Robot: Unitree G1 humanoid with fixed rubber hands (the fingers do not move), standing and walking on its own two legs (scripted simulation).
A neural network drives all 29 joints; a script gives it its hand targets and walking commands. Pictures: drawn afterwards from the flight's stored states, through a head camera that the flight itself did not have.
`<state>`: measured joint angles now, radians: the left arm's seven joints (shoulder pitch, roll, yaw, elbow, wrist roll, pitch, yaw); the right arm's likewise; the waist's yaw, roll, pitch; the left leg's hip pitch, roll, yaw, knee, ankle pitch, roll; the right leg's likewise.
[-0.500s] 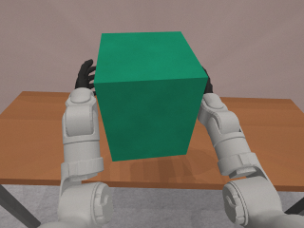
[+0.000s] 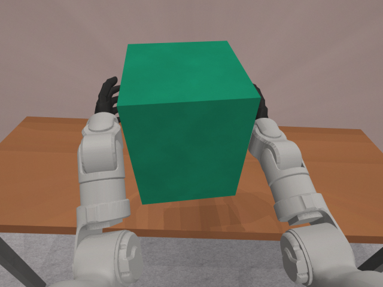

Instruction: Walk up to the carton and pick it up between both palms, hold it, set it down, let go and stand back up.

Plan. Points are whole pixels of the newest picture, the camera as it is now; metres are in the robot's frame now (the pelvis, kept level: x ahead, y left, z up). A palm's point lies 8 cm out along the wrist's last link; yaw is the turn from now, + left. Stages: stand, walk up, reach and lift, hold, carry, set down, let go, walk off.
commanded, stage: hold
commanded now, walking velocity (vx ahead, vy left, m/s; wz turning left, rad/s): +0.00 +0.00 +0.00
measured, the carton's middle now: (184, 123) +0.37 +0.01 +0.20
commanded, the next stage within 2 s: none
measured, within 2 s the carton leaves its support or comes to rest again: neither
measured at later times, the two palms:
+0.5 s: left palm (110, 119) +0.36 +0.15 +0.22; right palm (259, 123) +0.35 -0.15 +0.21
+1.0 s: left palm (108, 117) +0.36 +0.15 +0.23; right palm (256, 122) +0.36 -0.14 +0.21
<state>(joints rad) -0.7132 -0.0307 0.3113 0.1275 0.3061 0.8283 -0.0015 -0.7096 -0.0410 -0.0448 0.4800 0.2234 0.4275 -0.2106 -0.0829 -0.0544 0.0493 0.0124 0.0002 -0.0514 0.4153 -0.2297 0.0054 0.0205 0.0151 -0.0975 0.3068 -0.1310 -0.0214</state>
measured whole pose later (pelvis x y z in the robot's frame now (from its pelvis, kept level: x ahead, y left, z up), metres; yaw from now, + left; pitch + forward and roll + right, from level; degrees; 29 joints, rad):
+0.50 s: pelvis +0.00 +0.00 +0.00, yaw +0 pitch -11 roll -2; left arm -0.70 -0.05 0.32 0.14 0.31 0.80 0.00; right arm -0.69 -0.04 -0.05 0.47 0.23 0.42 -0.22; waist -0.09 -0.05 0.05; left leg 0.01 0.00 -0.05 0.42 -0.23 0.01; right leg 0.02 0.01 -0.09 0.30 -0.13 -0.02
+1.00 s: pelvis +0.00 +0.00 +0.00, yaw +0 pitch -11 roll -2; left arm -0.69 -0.03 0.29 0.11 0.30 0.81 0.00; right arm -0.69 -0.05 -0.02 0.44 0.23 0.42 -0.22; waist -0.09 -0.03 0.05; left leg 0.00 0.00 -0.05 0.42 -0.23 0.01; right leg 0.01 0.01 -0.09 0.30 -0.13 -0.02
